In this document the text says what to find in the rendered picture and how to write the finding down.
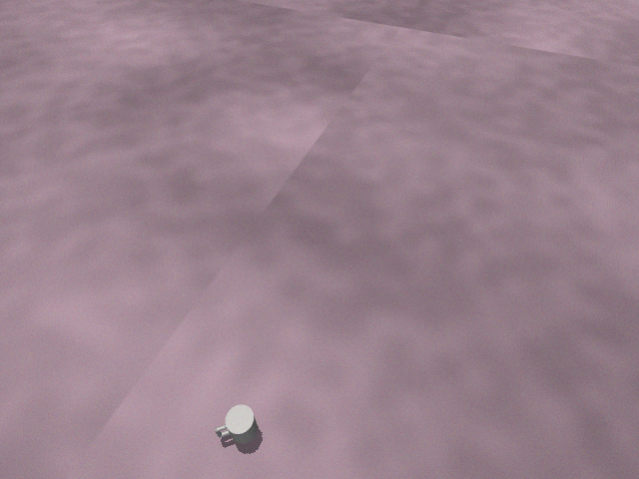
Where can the mug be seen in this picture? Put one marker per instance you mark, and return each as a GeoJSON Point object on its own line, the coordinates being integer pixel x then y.
{"type": "Point", "coordinates": [241, 424]}

